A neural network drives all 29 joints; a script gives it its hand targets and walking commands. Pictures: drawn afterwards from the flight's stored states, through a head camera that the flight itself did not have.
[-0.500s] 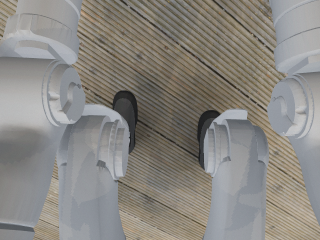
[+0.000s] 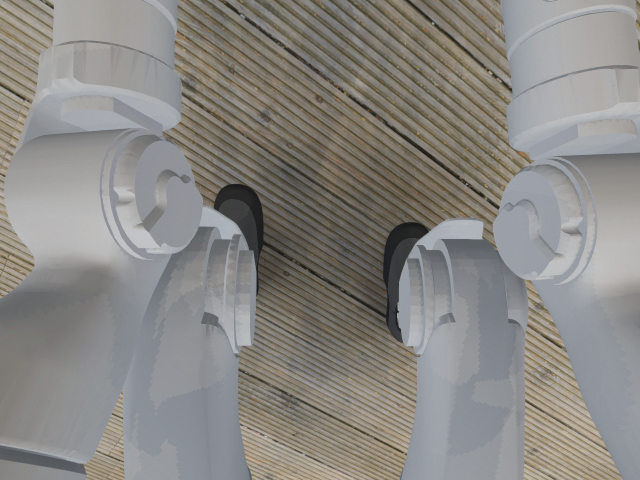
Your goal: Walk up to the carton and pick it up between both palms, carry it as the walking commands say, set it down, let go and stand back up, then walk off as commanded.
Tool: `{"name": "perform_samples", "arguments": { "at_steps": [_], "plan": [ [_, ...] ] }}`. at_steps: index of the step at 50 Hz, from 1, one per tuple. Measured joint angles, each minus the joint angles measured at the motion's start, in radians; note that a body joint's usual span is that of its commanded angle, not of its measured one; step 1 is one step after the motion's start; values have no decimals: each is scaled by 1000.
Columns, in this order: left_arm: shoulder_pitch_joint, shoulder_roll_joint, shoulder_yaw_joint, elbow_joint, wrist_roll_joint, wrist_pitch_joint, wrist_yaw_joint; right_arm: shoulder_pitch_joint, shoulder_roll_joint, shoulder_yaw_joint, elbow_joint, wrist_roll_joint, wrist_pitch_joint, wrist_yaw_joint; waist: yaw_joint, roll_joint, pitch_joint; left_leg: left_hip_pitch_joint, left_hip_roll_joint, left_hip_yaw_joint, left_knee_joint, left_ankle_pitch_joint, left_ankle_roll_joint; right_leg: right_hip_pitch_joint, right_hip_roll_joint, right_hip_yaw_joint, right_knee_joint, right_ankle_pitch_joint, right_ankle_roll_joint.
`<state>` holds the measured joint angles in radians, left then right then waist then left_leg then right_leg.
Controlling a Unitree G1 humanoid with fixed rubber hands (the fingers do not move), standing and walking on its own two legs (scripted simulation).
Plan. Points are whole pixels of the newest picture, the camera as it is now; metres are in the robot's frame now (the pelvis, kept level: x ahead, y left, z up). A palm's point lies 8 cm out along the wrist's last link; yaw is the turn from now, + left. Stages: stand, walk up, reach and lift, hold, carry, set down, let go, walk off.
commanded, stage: reach and lift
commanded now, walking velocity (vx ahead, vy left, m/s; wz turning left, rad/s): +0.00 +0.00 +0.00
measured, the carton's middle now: out of the picture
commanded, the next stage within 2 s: none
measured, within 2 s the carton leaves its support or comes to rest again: leaves its support in 0.70 s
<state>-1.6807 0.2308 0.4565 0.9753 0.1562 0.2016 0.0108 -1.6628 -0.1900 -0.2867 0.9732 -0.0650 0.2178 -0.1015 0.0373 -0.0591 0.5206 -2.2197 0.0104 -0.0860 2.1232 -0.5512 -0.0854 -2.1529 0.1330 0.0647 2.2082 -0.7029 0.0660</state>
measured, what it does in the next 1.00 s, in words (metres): stands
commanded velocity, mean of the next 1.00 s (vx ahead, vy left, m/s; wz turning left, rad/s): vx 0.00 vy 0.00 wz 0.00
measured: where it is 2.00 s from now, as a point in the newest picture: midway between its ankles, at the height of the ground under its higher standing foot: (322, 284)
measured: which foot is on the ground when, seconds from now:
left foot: down 0.00-1.00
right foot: down 0.00-1.00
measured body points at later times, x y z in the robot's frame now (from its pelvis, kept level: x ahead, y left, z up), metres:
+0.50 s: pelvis +0.00 +0.01 +0.00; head +0.40 +0.02 +0.19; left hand +0.59 +0.17 -0.19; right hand +0.59 -0.08 -0.20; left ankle +0.12 +0.15 -0.35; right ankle +0.08 -0.12 -0.35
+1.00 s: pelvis -0.01 +0.01 +0.03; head +0.38 +0.05 +0.24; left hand +0.60 +0.19 -0.12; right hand +0.59 -0.05 -0.15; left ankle +0.12 +0.16 -0.35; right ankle +0.08 -0.12 -0.35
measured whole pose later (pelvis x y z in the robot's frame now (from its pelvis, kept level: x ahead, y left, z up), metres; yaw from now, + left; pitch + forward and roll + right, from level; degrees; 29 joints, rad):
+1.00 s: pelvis -0.01 +0.01 +0.03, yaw -2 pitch +34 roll -3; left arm -1.71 0.19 0.42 0.84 0.15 0.37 0.09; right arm -1.64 -0.17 -0.29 0.89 -0.03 0.38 -0.19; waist 0.08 -0.02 0.52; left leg -2.11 -0.05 -0.13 2.05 -0.53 -0.09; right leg -2.02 0.12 0.05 2.10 -0.68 0.08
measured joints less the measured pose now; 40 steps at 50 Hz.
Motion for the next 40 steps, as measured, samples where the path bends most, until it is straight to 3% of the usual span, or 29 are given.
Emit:
{"name": "perform_samples", "arguments": {
  "at_steps": [8, 19, 30, 40],
  "plan": [
    [19, -12, 7, -29, 18, 41, -42, 54, 21, -64, -74, -2, 17, 32, 9, 35, -14, -14, -5, 4, 29, -14, 11, 1, -2, 6, 20, -21, 15],
    [37, -10, -50, -40, -48, 57, -11, 86, 22, -50, -109, 14, 21, 17, 12, 43, -29, -23, -7, 10, 35, -18, 18, -2, -3, 14, 23, -27, 22],
    [38, 20, -122, -63, -125, 97, 43, 74, 7, 53, -119, 88, 58, -48, 13, 34, 3, 8, -17, -8, 25, -12, -9, 12, 1, 2, 24, -15, 1],
    [55, 0, -122, -142, -139, 168, 79, 65, -1, 121, -105, 125, 143, -119, 30, 11, 7, 65, -45, -34, -24, -1, -26, 61, 1, -7, -29, 6, -6]
  ]
}}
